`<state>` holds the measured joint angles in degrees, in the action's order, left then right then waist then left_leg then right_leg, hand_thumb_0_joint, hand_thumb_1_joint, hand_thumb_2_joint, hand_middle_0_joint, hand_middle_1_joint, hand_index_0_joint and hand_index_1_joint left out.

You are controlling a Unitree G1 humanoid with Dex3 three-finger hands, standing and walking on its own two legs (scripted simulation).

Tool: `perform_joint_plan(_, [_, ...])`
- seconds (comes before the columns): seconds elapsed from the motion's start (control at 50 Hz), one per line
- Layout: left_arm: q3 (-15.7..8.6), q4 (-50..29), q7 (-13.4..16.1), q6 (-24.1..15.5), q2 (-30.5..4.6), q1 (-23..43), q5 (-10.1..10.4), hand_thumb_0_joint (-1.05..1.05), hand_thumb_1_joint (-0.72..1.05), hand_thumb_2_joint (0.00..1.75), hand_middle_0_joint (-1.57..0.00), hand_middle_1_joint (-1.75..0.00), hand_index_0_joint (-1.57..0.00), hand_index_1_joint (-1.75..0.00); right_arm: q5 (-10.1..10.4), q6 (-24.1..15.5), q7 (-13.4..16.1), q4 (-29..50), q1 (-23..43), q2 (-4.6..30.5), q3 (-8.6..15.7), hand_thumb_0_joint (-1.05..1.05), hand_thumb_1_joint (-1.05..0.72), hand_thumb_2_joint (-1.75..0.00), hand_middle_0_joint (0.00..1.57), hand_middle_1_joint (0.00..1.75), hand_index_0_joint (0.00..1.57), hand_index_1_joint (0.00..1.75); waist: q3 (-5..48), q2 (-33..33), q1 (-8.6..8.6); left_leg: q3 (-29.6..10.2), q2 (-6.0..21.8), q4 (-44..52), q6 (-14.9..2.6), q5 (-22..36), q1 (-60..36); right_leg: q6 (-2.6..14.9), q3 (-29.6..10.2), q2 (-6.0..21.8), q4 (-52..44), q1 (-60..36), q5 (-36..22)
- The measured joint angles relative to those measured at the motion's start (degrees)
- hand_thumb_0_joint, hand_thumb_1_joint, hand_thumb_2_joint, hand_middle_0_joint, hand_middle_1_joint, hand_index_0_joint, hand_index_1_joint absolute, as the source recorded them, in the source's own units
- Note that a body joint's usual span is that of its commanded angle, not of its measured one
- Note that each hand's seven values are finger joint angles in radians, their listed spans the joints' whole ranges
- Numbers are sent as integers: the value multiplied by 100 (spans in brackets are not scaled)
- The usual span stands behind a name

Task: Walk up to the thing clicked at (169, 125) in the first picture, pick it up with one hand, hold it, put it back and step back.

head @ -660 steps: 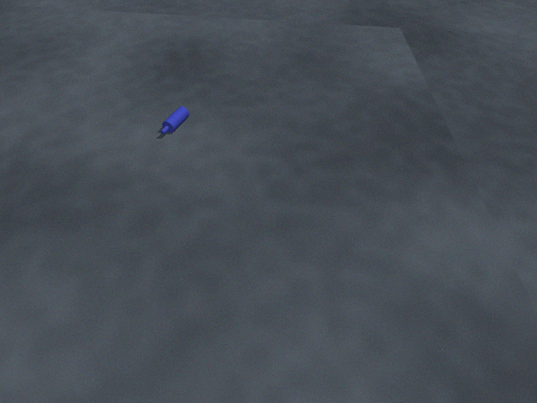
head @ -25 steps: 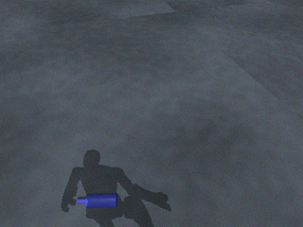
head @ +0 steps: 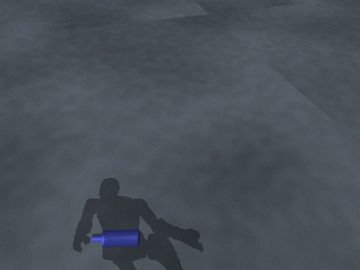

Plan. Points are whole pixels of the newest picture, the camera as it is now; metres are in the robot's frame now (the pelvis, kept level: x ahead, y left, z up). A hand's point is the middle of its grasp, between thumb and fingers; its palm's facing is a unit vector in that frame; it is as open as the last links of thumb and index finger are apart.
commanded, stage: stand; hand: left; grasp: from above
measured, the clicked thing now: (115, 238) +0.42 +0.31 -0.74
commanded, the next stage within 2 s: rise first in 0.46 s
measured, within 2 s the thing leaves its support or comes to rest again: neither
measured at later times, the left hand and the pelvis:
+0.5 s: hand out of the picture +0.07 +0.25 -0.16, palm faces -0.04 -0.94 -0.34, open 7.4 cm; pelvis +0.00 +0.00 +0.00, yaw +0 degrees
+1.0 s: hand out of the picture +0.14 +0.26 -0.19, palm faces -0.10 -0.92 -0.39, open 12.4 cm; pelvis -0.01 +0.00 -0.04, yaw -1 degrees
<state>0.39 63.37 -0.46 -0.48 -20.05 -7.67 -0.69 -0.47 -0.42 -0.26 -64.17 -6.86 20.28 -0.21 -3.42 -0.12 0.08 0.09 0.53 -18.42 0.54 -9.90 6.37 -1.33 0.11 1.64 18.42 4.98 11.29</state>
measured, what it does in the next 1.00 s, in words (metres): stands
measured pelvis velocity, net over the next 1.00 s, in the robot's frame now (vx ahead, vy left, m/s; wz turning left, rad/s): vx -0.01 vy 0.00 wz -0.01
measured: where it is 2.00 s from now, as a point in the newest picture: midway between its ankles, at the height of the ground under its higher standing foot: outside the picture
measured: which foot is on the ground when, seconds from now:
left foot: down 0.00-1.00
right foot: down 0.00-1.00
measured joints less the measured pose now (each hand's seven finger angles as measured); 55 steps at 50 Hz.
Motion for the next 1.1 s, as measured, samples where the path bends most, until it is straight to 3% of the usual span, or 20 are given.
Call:
perform_joint_plan(0.58, [9, -1, 8, -14, 2, 24, 1, 0, 90, 90, -21, -31, -21, -30, 4, 16, -3, -3, 17, 5, 4, 0, -90, -90, 20, 30, 20, 30, 0, 2, 8, -6, 13, -13, 8, -23, 10, 9, 6, -13, -8, -1, 12])
perform_joint_plan(0.64, [-159, -356, 101, -104, 105, 143, 142, 0, 86, 92, -20, -35, -20, -34, 245, -93, 149, 740, -253, -34, -21, 0, -92, -90, 20, 30, 20, 30, 15, -19, 32, -50, -2, -392, -3, -144, 471, 17, 42, 1, 377, 444, 151])
perform_joint_plan(0.7, [-421, -200, 58, -117, 151, 708, 37, 0, 76, 94, -18, -45, -17, -45, 296, -163, 214, 1252, -298, -192, -1, 0, -93, -90, 20, 30, 20, 30, -31, -2, 59, -62, 18, -869, 9, -287, 1035, 27, 42, -18, 848, 1005, 294])
perform_joint_plan(0.8, [-862, -399, -141, -42, 26, 1085, -448, 0, 48, 96, -11, -72, -12, -70, 193, -195, 172, 1798, -446, -541, 120, 0, -93, -90, 20, 30, 20, 30, 210, 97, 140, -24, 70, -1628, 27, -587, 1898, 55, -16, -69, 1617, 1895, 580])
perform_joint_plan(0.88, [-867, -766, -134, 289, 37, 948, -725, 0, 22, 97, -7, -90, -9, -87, 197, -143, 146, 2112, -656, -622, 142, 0, -93, -90, 20, 30, 20, 30, 403, 45, 170, -19, 82, -2022, 20, -803, 2206, 43, -29, -79, 1960, 2184, 764])
perform_joint_plan(0.96, [-850, -1078, -102, 658, 90, 721, -868, 0, -5, 98, -6, -100, -7, -97, 204, -177, 108, 2411, -724, -602, 162, 1, -92, -90, 20, 30, 20, 30, 567, -26, 188, -16, 84, -2500, -5, -1038, 2633, 18, -42, -81, 2393, 2592, 975])
perform_joint_plan(1.1, [-947, -2020, -90, 765, 162, 161, -1057, 0, -38, 99, -7, -106, -7, -105, 168, -438, 119, 2794, -657, -574, 245, 1, -90, -90, 20, 30, 20, 30, 721, 8, 124, -51, 81, -3523, -22, -1497, 3552, -11, -33, -78, 3388, 3484, 1429])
